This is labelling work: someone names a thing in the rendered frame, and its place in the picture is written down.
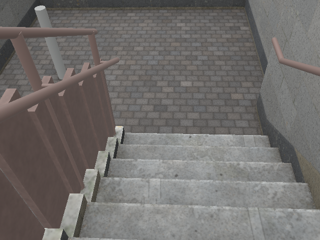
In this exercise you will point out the stairs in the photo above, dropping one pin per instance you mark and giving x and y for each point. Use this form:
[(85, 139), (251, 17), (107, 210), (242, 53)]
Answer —
[(175, 186)]

